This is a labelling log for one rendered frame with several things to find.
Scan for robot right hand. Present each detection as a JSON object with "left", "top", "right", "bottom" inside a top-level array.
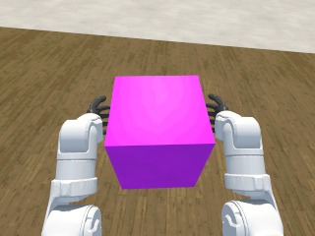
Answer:
[{"left": 205, "top": 93, "right": 228, "bottom": 133}]

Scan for carton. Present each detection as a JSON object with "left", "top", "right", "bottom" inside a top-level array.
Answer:
[{"left": 104, "top": 75, "right": 216, "bottom": 190}]

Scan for robot right upper arm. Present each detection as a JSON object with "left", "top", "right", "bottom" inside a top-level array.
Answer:
[{"left": 221, "top": 199, "right": 284, "bottom": 236}]

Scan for left robot forearm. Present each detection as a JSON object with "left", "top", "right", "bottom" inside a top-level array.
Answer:
[{"left": 41, "top": 113, "right": 103, "bottom": 236}]

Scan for robot left upper arm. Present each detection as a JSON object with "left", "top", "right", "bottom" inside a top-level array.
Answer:
[{"left": 42, "top": 205, "right": 102, "bottom": 236}]

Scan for robot left hand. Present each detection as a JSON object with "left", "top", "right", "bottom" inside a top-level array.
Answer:
[{"left": 87, "top": 95, "right": 111, "bottom": 135}]

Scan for right robot forearm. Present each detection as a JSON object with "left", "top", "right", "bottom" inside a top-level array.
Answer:
[{"left": 215, "top": 110, "right": 284, "bottom": 233}]

